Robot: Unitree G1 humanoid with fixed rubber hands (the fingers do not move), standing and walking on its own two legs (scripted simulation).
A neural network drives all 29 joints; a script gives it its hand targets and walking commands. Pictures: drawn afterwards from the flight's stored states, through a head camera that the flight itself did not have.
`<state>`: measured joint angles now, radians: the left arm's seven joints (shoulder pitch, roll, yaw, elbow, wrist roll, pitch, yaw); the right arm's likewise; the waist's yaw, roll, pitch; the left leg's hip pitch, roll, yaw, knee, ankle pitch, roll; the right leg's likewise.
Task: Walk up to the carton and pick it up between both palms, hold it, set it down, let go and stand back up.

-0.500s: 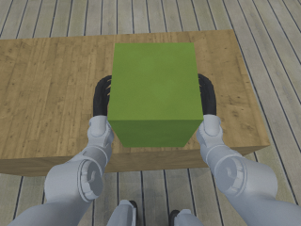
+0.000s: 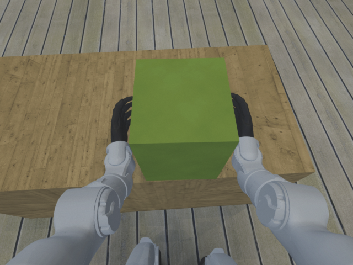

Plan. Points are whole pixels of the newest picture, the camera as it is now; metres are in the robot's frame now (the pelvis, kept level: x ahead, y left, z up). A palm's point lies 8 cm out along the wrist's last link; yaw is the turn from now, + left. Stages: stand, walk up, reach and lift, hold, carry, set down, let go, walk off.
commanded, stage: reach and lift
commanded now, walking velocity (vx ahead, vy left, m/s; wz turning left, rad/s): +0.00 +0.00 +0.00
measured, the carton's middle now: (180, 126) +0.44 +0.03 -0.03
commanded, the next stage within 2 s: none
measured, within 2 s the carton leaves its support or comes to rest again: leaves its support in 0.36 s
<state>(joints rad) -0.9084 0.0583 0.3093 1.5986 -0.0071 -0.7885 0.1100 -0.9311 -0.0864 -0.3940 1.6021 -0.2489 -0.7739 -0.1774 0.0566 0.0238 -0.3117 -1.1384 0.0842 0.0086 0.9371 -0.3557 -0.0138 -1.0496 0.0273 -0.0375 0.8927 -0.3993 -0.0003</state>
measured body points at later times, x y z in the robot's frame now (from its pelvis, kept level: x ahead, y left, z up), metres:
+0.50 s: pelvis +0.00 +0.01 +0.01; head +0.05 +0.02 +0.46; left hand +0.38 +0.18 +0.02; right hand +0.41 -0.11 +0.04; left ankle +0.02 +0.12 -0.67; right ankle -0.01 -0.12 -0.67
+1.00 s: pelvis -0.01 +0.01 +0.06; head -0.02 +0.01 +0.51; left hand +0.41 +0.17 +0.18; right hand +0.41 -0.13 +0.19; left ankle +0.02 +0.12 -0.67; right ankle -0.01 -0.12 -0.67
